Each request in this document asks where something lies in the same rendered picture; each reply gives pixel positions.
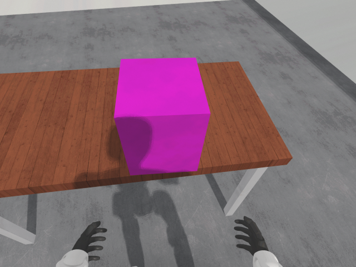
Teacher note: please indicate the right robot hand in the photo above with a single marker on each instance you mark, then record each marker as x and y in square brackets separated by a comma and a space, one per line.
[255, 238]

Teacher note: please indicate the robot left forearm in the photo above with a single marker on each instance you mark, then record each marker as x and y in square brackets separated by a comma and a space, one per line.
[74, 258]

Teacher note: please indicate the carton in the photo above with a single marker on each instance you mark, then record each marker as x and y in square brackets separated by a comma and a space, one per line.
[161, 114]

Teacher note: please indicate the robot right forearm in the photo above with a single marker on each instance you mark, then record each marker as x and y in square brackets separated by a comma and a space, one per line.
[265, 258]

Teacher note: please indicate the left robot hand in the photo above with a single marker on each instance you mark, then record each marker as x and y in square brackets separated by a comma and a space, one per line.
[84, 241]

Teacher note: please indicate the table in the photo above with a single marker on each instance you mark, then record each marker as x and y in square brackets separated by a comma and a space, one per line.
[58, 132]

